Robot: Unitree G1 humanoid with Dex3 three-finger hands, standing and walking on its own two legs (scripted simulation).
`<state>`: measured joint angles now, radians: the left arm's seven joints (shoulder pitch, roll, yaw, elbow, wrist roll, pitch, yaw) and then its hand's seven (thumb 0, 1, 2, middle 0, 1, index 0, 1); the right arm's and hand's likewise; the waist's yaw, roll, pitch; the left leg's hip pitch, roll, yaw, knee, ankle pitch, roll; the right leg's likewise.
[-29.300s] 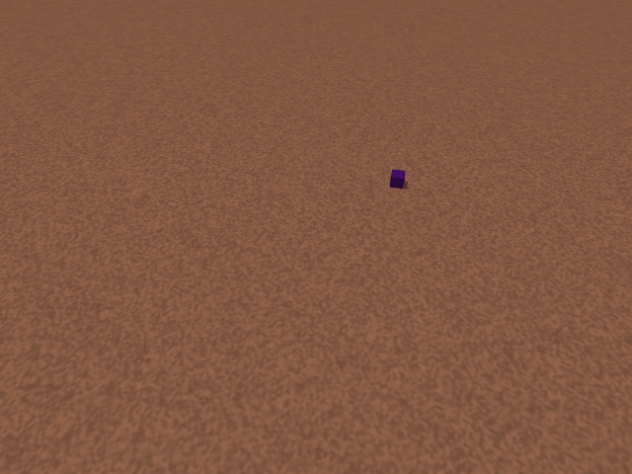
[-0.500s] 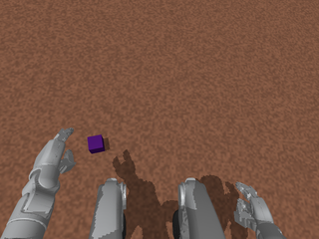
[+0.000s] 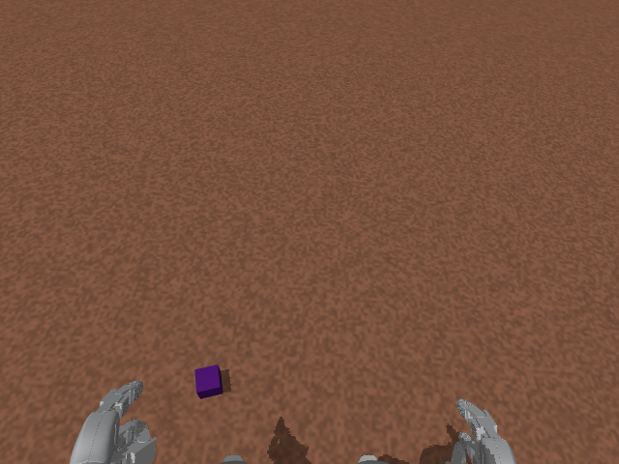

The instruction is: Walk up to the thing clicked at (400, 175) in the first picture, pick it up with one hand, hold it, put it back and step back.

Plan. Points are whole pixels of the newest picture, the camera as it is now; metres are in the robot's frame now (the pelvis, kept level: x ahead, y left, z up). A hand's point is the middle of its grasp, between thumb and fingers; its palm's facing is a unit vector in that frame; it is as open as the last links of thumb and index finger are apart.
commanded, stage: home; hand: left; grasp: from above
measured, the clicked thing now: (209, 381) +0.46 +0.23 -0.66
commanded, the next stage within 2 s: none
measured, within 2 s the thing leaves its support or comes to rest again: neither
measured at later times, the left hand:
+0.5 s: hand out of the picture +0.17 +0.18 -0.02, palm faces +0.08 -0.98 -0.21, open 7.4 cm
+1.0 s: hand out of the picture +0.16 +0.18 -0.02, palm faces +0.06 -0.98 -0.21, open 8.4 cm
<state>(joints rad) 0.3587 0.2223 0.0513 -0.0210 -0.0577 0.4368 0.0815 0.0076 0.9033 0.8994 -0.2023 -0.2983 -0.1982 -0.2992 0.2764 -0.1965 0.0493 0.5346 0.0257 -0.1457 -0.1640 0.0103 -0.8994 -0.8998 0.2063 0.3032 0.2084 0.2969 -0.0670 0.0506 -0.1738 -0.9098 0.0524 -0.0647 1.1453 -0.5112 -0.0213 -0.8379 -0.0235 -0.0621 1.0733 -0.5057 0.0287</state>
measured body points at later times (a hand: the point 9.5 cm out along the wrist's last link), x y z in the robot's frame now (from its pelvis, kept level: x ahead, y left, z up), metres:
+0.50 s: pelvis +0.01 +0.00 +0.03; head +0.03 +0.00 +0.48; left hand +0.16 +0.23 -0.01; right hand +0.19 -0.24 -0.03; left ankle +0.02 +0.13 -0.66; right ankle +0.01 -0.14 -0.66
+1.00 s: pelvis +0.00 +0.00 +0.03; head +0.02 +0.00 +0.48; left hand +0.16 +0.23 +0.00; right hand +0.17 -0.25 -0.04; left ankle +0.02 +0.13 -0.66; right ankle +0.01 -0.14 -0.66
